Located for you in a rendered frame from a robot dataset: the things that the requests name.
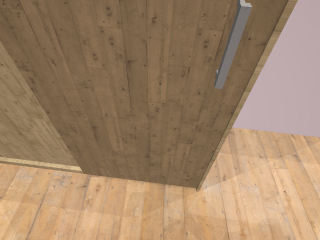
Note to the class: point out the handle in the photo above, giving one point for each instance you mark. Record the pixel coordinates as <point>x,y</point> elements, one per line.
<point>235,35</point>

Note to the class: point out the wardrobe door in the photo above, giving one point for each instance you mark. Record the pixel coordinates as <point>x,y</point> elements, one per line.
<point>26,131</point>
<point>129,84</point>

